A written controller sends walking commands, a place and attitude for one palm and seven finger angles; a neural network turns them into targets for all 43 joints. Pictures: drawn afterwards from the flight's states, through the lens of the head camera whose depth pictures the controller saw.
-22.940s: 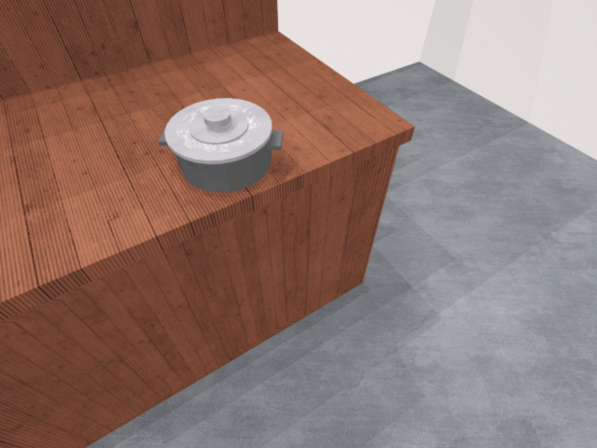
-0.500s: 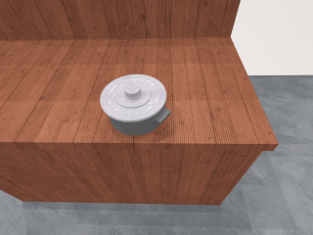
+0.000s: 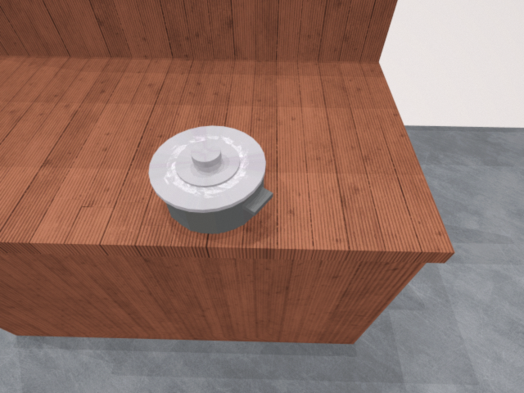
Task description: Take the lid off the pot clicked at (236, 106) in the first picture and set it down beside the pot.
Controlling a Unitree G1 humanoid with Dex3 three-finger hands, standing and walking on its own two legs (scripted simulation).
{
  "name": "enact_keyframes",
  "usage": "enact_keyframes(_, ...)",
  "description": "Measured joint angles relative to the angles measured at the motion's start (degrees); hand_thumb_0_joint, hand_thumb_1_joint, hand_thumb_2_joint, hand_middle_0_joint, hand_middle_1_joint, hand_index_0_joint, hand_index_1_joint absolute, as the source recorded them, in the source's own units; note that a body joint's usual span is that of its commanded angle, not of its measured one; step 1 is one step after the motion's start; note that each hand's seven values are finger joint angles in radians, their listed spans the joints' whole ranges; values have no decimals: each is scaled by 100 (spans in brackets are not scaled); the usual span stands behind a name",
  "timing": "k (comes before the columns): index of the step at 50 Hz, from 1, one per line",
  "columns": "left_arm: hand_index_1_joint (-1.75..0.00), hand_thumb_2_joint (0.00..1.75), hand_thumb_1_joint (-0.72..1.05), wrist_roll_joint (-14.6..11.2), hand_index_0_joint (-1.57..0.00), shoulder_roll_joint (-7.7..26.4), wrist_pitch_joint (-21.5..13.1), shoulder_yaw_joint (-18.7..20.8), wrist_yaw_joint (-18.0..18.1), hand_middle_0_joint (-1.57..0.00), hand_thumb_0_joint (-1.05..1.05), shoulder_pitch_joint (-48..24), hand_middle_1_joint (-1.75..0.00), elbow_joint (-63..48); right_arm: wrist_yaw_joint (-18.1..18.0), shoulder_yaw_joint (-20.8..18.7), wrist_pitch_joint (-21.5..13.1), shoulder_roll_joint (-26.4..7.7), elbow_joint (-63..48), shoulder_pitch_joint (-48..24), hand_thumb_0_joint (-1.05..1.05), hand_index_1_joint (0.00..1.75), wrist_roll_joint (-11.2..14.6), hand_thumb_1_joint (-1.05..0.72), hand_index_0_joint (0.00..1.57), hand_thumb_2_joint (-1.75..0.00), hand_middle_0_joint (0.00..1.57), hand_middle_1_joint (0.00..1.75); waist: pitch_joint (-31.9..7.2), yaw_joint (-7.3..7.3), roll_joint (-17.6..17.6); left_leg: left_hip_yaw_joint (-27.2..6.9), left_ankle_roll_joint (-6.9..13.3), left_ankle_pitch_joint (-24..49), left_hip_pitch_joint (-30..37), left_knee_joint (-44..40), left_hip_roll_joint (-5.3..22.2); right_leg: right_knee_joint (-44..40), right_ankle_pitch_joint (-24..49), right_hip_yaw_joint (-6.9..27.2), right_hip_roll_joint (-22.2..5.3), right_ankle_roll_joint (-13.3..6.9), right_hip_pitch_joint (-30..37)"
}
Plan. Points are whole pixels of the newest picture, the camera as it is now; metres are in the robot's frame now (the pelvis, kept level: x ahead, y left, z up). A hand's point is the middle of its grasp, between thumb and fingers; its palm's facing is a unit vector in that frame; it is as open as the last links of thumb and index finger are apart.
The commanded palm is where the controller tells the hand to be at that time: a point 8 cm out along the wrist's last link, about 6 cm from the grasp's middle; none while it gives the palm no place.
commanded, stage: look again from close up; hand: left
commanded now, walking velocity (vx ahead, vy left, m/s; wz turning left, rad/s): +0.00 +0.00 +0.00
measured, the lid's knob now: (206, 154) +0.46 +0.13 +0.10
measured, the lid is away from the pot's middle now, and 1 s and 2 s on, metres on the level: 0.00 0.00 0.00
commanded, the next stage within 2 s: lift the closed hand beside the body in 0.42 s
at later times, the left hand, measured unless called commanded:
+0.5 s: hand out of the picture +0.03 +0.18 -0.17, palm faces +0.00 -0.98 -0.21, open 7.4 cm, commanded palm none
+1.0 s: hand out of the picture +0.09 +0.21 -0.03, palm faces +0.34 -0.89 -0.30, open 3.8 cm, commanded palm +0.06 +0.25 +0.02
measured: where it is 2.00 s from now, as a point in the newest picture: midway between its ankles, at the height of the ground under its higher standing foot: outside the picture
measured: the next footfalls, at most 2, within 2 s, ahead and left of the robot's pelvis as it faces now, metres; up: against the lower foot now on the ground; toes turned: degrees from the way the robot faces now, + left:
none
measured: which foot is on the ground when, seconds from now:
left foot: down 0.00-1.00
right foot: down 0.00-1.00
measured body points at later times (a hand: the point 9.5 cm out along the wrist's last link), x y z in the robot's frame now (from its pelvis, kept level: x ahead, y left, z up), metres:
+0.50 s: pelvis +0.01 +0.00 +0.00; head +0.05 +0.00 +0.45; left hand +0.03 +0.23 -0.16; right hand +0.04 -0.23 -0.15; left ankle +0.00 +0.13 -0.73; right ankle -0.03 -0.16 -0.73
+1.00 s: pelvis -0.02 -0.02 +0.00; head -0.03 -0.02 +0.45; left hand +0.07 +0.26 -0.01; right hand +0.23 -0.21 -0.03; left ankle +0.00 +0.13 -0.73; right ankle -0.03 -0.16 -0.73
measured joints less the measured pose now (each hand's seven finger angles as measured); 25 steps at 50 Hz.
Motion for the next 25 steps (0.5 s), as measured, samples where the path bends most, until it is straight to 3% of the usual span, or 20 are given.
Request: enact_keyframes(25,-30,90,91,-11,-20,43,-13,23,16,-20,1,-31,-30,22,-26,24,-13,54,169,-58,0,30,14,-92,20,-90,20,30,79,11,-99,-36,-34,20,184,-197,19,-273,48,-58,23,-23,234)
